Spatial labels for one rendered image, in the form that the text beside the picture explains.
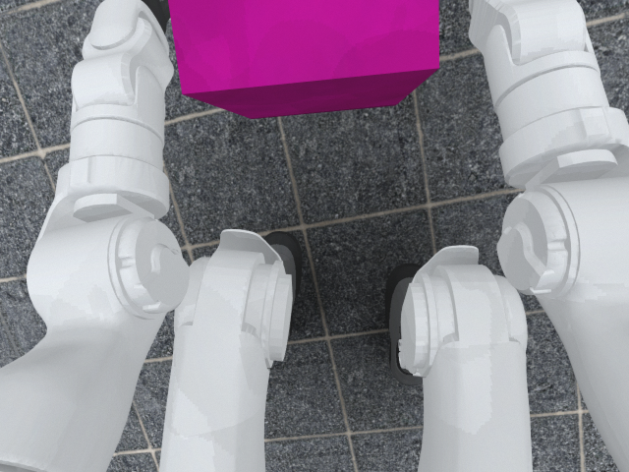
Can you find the right robot thigh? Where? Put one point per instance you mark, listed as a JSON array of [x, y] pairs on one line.
[[476, 404]]

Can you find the robot left hand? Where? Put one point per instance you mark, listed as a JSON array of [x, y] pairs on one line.
[[160, 10]]

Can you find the right robot upper arm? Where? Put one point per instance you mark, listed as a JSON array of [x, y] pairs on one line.
[[567, 243]]

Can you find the carton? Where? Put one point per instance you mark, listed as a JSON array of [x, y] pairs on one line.
[[271, 58]]

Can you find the left robot shin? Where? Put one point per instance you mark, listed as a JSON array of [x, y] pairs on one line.
[[231, 239]]

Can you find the right robot forearm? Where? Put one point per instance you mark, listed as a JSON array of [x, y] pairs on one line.
[[545, 86]]

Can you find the left robot upper arm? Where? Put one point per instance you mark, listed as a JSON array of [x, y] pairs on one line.
[[103, 289]]

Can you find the left robot forearm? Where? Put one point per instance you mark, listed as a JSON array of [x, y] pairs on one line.
[[117, 124]]

